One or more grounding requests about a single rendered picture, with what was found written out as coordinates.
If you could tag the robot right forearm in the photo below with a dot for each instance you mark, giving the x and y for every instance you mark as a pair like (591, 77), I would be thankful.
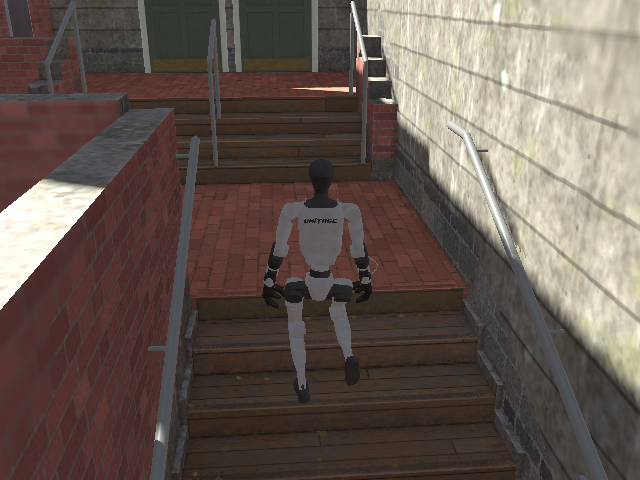
(362, 264)

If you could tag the right robot hand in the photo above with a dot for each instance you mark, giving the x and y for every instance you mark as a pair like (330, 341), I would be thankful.
(367, 288)

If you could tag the left robot upper arm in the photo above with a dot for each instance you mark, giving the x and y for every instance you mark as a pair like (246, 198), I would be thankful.
(288, 213)

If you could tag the humanoid robot head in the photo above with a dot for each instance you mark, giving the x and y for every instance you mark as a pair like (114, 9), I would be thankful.
(321, 174)

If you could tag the left robot hand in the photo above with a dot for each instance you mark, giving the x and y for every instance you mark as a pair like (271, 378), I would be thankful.
(269, 292)

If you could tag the right robot upper arm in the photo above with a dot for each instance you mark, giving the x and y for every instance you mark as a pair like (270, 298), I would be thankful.
(352, 213)

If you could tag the robot right shin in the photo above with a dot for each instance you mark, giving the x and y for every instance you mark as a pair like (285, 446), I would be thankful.
(343, 333)

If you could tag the robot left forearm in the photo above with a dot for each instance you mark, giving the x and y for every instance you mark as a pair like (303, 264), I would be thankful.
(272, 269)

